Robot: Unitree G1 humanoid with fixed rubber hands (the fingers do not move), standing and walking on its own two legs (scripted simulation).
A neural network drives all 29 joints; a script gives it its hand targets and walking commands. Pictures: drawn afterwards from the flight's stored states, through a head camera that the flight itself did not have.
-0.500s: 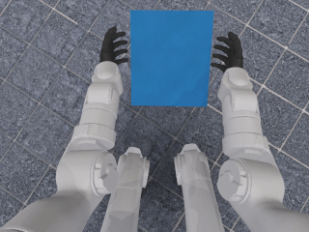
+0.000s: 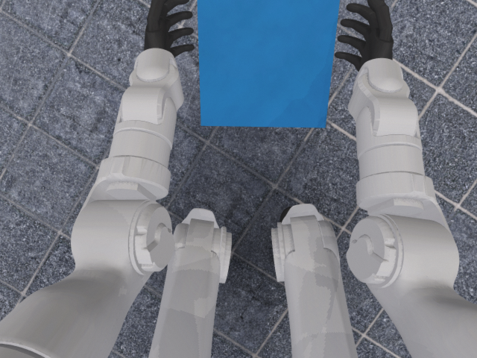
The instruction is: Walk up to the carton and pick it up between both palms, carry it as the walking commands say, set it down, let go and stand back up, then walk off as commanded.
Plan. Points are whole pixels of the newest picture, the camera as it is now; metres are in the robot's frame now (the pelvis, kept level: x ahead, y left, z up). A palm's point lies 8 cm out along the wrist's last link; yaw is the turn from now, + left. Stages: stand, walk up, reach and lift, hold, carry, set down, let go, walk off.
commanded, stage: set down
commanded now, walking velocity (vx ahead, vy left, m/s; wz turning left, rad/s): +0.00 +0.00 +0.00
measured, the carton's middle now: (263, 52) +0.57 -0.06 -0.24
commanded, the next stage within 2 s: none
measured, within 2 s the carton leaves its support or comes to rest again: rests again in 1.78 s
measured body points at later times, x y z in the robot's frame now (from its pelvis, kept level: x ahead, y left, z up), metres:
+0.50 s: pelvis +0.01 +0.00 -0.04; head +0.38 -0.02 +0.22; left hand +0.57 +0.10 -0.22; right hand +0.54 -0.19 -0.22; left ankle +0.10 +0.13 -0.40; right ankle +0.12 -0.13 -0.40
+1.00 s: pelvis +0.00 +0.00 -0.06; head +0.37 -0.02 +0.18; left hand +0.57 +0.10 -0.24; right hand +0.54 -0.20 -0.24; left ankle +0.10 +0.12 -0.40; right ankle +0.12 -0.13 -0.40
